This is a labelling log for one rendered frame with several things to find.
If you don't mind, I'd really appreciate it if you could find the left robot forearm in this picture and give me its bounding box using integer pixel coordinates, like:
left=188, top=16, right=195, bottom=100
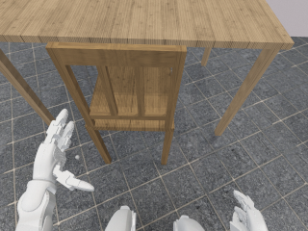
left=15, top=179, right=58, bottom=231

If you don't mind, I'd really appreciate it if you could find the left robot thigh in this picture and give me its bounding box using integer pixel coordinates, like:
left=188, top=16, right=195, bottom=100
left=105, top=209, right=137, bottom=231

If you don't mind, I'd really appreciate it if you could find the table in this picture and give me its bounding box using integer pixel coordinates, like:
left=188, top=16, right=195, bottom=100
left=0, top=0, right=295, bottom=136

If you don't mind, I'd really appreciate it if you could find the robot left shin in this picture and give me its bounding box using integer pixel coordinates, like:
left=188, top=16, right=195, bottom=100
left=120, top=205, right=130, bottom=210

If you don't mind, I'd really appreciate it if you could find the robot right hand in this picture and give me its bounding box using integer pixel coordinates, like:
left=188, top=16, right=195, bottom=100
left=229, top=190, right=269, bottom=231

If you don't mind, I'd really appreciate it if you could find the chair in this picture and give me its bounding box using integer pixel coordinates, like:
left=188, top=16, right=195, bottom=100
left=45, top=41, right=187, bottom=166

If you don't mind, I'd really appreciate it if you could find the robot left hand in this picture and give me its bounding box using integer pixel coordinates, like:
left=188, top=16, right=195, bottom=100
left=33, top=109, right=94, bottom=192

